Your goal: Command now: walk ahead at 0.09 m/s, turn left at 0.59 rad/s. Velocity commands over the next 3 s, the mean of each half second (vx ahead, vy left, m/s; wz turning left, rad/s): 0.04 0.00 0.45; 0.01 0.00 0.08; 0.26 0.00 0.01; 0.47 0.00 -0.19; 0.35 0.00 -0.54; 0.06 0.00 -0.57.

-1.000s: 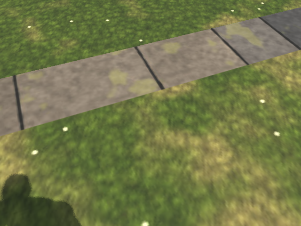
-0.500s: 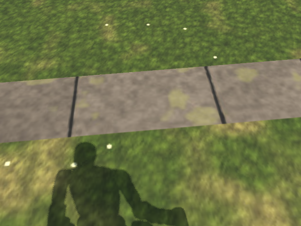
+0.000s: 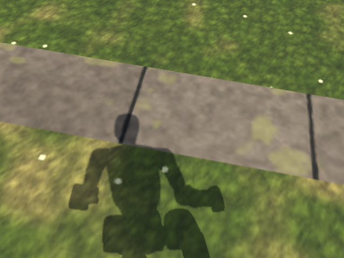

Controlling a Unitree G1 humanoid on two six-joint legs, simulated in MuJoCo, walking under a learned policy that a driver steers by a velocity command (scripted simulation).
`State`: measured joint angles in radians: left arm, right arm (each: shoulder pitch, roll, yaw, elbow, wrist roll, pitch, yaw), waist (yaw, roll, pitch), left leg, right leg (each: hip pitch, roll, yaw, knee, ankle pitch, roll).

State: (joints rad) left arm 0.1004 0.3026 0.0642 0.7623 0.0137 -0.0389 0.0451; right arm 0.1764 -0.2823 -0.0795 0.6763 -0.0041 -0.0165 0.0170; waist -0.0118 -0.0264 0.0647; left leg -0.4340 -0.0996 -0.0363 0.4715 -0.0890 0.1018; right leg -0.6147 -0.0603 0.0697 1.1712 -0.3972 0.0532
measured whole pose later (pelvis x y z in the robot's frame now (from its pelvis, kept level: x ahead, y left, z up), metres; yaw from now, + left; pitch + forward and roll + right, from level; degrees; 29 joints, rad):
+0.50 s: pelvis +0.06 -0.05 +0.01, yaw +13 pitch +2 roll +1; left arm 0.18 0.25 0.06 0.71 0.01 -0.02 0.02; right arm 0.18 -0.32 -0.08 0.65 0.01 0.05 -0.03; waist 0.02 0.04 0.01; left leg -0.50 -0.12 -0.15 1.07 -0.47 -0.06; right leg -0.29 -0.01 0.04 0.48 -0.22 -0.01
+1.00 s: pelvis +0.04 -0.02 +0.00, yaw +14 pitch -1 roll +0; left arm 0.23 0.24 0.04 0.81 0.01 -0.01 0.02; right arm 0.22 -0.19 -0.03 0.74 -0.01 0.00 -0.01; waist 0.02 0.00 0.02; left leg -0.21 -0.02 -0.06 0.56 -0.33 0.01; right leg -0.26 -0.03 0.04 0.54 -0.26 0.05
